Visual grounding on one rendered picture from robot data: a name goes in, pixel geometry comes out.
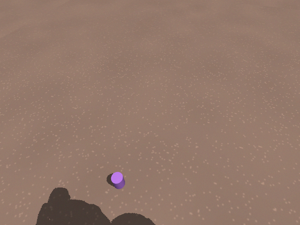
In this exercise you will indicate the can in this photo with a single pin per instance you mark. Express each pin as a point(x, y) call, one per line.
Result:
point(118, 180)

